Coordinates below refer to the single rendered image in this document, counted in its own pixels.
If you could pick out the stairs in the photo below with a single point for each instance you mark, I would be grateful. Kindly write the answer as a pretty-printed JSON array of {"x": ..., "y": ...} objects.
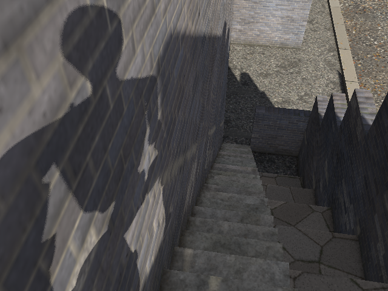
[{"x": 229, "y": 243}]

